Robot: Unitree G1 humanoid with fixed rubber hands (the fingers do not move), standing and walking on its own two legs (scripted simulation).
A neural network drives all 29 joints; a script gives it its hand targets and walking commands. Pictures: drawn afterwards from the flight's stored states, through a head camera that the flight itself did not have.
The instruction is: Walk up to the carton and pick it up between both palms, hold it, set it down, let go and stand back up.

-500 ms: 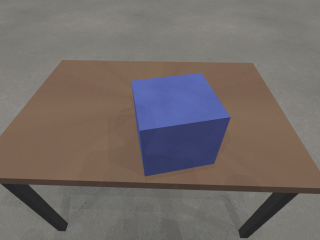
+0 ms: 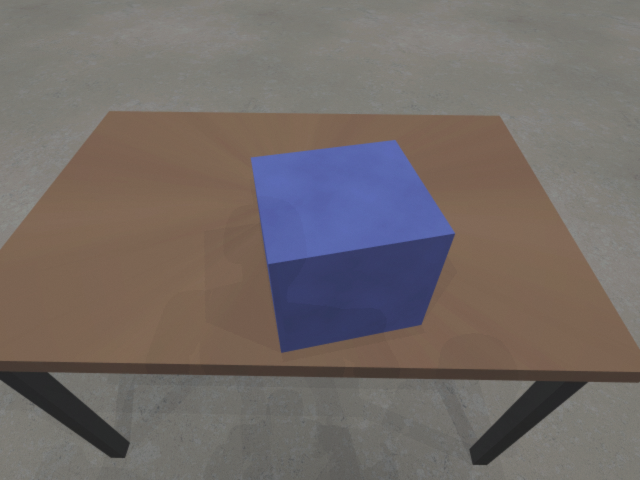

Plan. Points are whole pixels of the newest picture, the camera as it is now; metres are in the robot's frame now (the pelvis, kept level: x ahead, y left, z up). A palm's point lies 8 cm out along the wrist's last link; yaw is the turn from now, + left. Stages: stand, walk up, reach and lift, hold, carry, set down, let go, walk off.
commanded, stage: stand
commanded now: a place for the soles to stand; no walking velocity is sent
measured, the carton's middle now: (339, 244) +0.47 -0.01 +0.02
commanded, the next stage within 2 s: reach and lift in 0.10 s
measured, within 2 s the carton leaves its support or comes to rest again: neither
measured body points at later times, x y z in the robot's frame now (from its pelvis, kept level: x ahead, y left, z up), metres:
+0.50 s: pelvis -0.01 -0.02 +0.01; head +0.00 +0.00 +0.45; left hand +0.17 +0.21 -0.08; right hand +0.14 -0.26 -0.09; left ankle +0.01 +0.13 -0.73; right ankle +0.00 -0.13 -0.73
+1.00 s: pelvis +0.01 -0.02 +0.01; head +0.01 -0.02 +0.46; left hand +0.17 +0.20 -0.06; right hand +0.17 -0.26 -0.07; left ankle +0.01 +0.13 -0.73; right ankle +0.00 -0.13 -0.73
